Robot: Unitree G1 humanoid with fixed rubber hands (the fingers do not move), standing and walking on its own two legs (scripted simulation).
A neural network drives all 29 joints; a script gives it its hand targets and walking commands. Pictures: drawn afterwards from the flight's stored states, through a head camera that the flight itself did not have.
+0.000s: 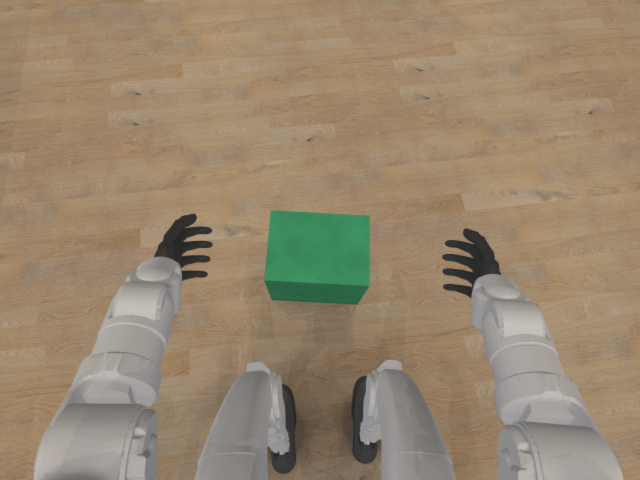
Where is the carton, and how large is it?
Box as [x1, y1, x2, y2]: [264, 210, 369, 303]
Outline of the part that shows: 271,210 264,277 271,298 279,300 357,303 369,285 369,216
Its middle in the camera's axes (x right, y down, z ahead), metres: +0.00 +0.04 +1.04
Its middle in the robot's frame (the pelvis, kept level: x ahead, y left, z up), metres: +0.53 +0.00 -0.57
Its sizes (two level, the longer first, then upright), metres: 0.245 0.179 0.222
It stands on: the floor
